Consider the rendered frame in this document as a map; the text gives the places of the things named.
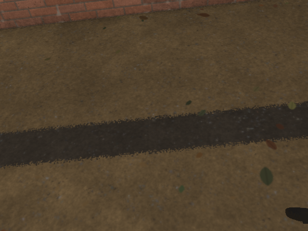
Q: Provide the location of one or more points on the right robot hand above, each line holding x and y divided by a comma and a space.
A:
297, 213

